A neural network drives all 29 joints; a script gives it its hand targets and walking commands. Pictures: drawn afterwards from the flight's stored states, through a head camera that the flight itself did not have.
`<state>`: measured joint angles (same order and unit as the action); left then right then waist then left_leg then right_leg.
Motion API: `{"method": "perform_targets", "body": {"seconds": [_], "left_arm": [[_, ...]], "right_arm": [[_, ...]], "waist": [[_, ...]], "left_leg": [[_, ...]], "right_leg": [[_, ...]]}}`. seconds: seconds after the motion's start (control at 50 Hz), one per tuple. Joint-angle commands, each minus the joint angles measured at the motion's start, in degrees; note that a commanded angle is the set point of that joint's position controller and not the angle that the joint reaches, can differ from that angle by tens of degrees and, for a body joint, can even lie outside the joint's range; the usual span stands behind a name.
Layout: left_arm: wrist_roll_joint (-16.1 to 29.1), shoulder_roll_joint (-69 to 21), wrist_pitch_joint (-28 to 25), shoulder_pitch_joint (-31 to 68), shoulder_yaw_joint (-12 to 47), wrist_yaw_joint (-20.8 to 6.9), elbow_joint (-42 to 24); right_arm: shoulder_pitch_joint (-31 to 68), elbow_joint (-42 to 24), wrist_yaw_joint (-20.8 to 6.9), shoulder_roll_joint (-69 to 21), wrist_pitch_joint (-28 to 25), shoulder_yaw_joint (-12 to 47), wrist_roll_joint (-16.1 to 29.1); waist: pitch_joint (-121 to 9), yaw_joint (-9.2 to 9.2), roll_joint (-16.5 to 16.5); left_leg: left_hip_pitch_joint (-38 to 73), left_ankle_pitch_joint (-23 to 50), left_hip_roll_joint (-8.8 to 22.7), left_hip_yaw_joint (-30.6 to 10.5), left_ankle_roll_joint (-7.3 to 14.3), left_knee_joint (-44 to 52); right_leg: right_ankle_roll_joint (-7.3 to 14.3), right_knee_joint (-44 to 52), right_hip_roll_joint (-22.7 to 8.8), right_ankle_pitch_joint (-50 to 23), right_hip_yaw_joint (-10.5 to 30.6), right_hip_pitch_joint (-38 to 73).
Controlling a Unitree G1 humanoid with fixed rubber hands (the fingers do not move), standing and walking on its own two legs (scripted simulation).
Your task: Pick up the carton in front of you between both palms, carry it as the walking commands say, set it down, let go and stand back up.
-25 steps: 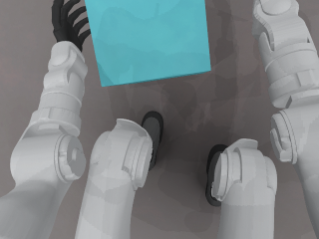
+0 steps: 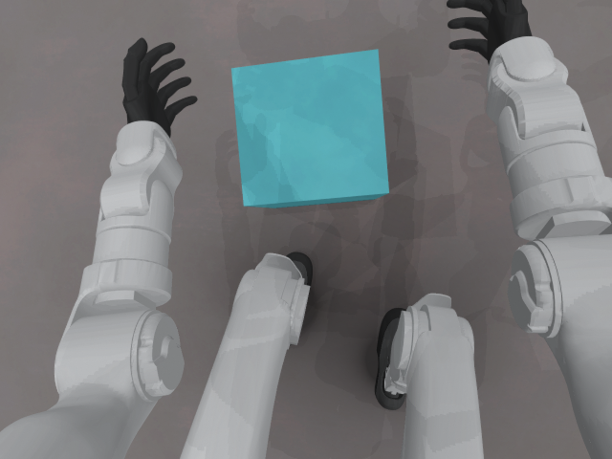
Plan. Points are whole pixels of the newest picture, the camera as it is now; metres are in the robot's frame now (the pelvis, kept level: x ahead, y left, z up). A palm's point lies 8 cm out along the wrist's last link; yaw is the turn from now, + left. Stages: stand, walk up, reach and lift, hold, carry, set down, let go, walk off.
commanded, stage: set down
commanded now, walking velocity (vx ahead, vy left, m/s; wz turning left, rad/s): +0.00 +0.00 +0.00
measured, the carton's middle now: (315, 145) +0.49 +0.11 -0.37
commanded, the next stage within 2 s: let go in 0.44 s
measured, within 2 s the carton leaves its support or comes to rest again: neither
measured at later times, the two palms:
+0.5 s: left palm (35, 77) +0.43 +0.28 +0.04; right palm out of the picture +0.58 -0.09 +0.04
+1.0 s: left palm out of the picture +0.33 +0.27 +0.16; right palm out of the picture +0.41 -0.15 +0.14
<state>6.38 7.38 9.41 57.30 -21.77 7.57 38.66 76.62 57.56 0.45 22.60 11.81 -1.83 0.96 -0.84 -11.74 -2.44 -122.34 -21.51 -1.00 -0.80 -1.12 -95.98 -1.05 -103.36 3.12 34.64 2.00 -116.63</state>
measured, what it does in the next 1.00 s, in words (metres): rises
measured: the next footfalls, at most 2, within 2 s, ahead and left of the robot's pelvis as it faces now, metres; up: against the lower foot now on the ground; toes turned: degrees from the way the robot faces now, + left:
none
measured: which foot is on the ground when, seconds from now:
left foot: down 0.00-1.00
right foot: down 0.00-1.00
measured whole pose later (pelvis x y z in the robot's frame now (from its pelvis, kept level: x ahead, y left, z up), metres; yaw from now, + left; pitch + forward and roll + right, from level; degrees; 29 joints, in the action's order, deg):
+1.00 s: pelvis +0.09 +0.02 +0.24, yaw -1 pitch +24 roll -1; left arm 0.5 11.6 3.0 5.2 -4.8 -6.7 25.5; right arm 16.4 33.1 5.9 6.4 3.8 -9.2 -5.8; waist -2.2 -7.5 1.0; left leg -52.4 -13.9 -0.6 0.3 1.2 -42.5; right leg -1.8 -43.7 1.5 21.2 4.3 -46.4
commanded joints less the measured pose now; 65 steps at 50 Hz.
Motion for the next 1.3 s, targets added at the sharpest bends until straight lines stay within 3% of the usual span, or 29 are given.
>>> {"method": "perform_targets", "body": {"seconds": [0.0,0.12,0.4,0.46,0.54,0.64,0.72,0.82,0.92,1.06,1.28], "left_arm": [[-0.4,7.4,-0.4,6.5,-1.4,-0.5,-8.5],[-0.3,6.8,0.7,4.1,-1.7,-1.7,-10.3],[-3.6,4.6,0.5,0.3,-3.6,-3.5,-8.5],[-4.9,3.4,-0.3,-1.0,-3.4,-4.3,-8.1],[-7.0,2.9,-1.5,-8.1,-2.1,-6.3,-9.3],[-9.2,5.2,-3.1,-20.3,1.4,-9.9,-13.3],[-9.2,7.3,-3.9,-27.7,5.2,-12.6,-16.0],[-7.6,8.7,-5.5,-39.0,10.5,-14.7,-16.0],[-5.8,8.3,-7.2,-50.6,15.8,-14.5,-17.3],[-4.8,8.1,-9.0,-63.5,19.6,-12.4,-23.2],[-4.7,10.2,-8.7,-68.9,19.3,-11.6,-20.8]], "right_arm": [[15.7,-9.4,-0.1,4.0,-0.3,-1.0,-0.8],[12.9,-11.6,-0.7,3.1,1.2,-2.2,-2.0],[7.3,-8.2,-2.9,1.2,0.7,-5.0,-4.3],[4.8,-7.4,-2.8,0.3,-0.1,-6.6,-5.7],[-4.0,-9.7,-1.5,-2.6,-1.1,-8.7,-7.9],[-18.7,-19.2,2.5,-8.7,-2.4,-10.3,-9.5],[-28.3,-27.7,5.9,-12.4,-3.6,-9.6,-9.1],[-40.2,-31.9,7.2,-14.1,-5.8,-8.3,-8.1],[-52.1,-30.6,5.9,-13.1,-8.9,-7.6,-6.9],[-67.0,-29.5,3.4,-10.4,-12.1,-7.5,-5.7],[-81.5,-32.5,0.0,-8.8,-12.5,-4.1,-3.9]], "waist": [[-64.5,-3.96,-9.8],[-64.8,-3.39,-10.2],[-57.2,-3.51,-7.7],[-56.5,-2.52,-6.9],[-60.5,-1.55,-6.0],[-61.5,-0.45,-4.9],[-52.3,0.67,-2.7],[-38.6,1.99,-0.5],[-30.4,3.25,2.4],[-23.9,5.19,5.3],[-10.3,9.83,0.3]], "left_leg": [[47.1,21.6,-2.6,7.3,-2.9,8.5],[49.5,23.3,-2.8,7.7,-2.9,14.1],[58.9,24.7,-2.1,7.0,-3.2,29.3],[61.5,25.5,-1.9,6.7,-3.2,31.9],[68.6,30.3,-2.0,6.6,-2.8,34.7],[78.5,33.2,-2.2,6.0,-1.4,39.3],[85.5,28.2,-1.7,4.8,-0.2,44.2],[94.0,21.2,-0.7,2.4,0.5,50.4],[104.1,22.4,0.1,-0.6,0.1,55.0],[118.8,36.4,0.8,-2.6,-1.1,59.5],[121.3,33.4,-1.4,-0.6,-0.6,67.8]], "right_leg": [[0.5,14.2,3.0,-11.7,-4.4,27.3],[0.1,19.9,3.0,-14.9,-4.0,33.9],[0.0,35.5,2.6,-17.8,-2.5,43.9],[0.0,38.8,2.5,-19.3,-2.2,46.0],[-0.4,42.8,2.8,-25.4,-1.8,51.9],[-1.1,48.8,2.9,-31.4,-1.4,60.6],[-1.4,55.0,2.7,-25.6,-1.6,63.3],[-0.9,61.8,1.7,-16.3,-2.1,64.7],[0.2,65.5,1.3,-15.5,-2.1,67.6],[1.2,71.3,1.6,-20.4,-2.1,75.0],[-0.3,80.1,-0.8,-32.6,-0.9,96.3]]}}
